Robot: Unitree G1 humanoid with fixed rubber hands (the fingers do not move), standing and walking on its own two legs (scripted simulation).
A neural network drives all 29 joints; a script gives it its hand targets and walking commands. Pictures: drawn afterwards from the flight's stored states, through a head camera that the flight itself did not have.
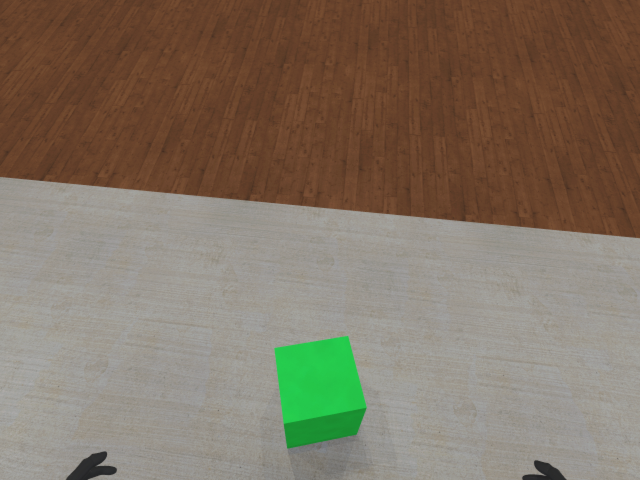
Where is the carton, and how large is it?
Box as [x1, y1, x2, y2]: [274, 336, 366, 448]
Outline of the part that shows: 347,336 274,348 287,448 356,434 366,407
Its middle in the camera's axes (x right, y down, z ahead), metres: -0.01 +0.43 +1.11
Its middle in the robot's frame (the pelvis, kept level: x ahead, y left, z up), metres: +0.45 +0.00 -0.66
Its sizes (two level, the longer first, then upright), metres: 0.210 0.200 0.250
